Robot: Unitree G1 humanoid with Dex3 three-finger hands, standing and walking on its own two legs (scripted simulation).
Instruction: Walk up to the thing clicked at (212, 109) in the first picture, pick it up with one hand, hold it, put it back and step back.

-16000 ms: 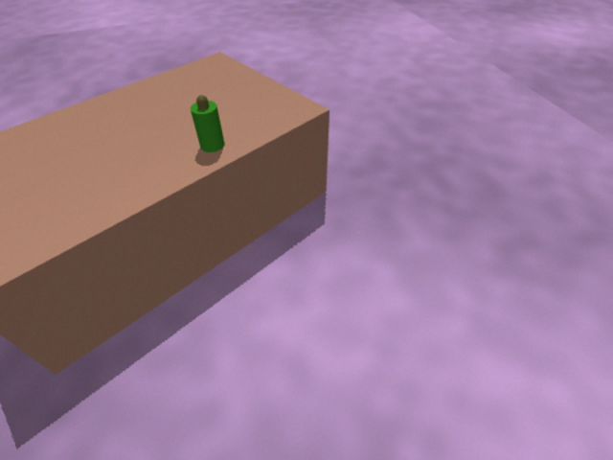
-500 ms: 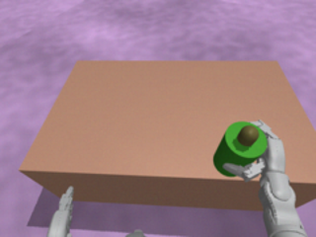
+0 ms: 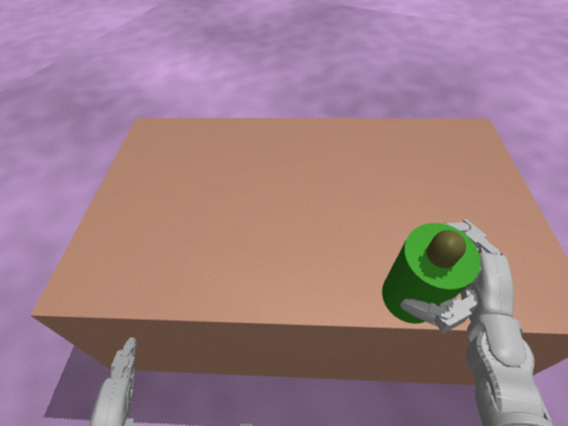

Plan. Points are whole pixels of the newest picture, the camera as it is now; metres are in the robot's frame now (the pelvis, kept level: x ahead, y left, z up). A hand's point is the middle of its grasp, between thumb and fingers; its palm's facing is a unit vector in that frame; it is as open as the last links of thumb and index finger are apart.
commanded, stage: hold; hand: right
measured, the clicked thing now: (428, 272) +0.32 -0.15 +0.05
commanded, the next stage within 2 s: crouch in 1.96 s
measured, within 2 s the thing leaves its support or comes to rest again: neither
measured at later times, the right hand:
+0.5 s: hand (435, 273) +0.32 -0.16 +0.05, palm faces +0.11 +0.99 -0.03, open 11.6 cm
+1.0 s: hand (438, 282) +0.32 -0.17 +0.04, palm faces +0.13 +0.99 -0.04, open 11.6 cm
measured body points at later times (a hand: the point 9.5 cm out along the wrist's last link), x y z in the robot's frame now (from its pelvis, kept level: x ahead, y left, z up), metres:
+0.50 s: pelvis +0.00 +0.00 +0.00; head +0.03 +0.00 +0.45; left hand +0.15 +0.26 -0.05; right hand +0.31 -0.22 +0.06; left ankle +0.04 +0.13 -0.71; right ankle -0.02 -0.11 -0.71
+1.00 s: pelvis +0.00 +0.00 +0.00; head +0.03 +0.00 +0.45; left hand +0.16 +0.26 -0.06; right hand +0.30 -0.22 +0.05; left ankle +0.04 +0.13 -0.71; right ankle -0.02 -0.11 -0.71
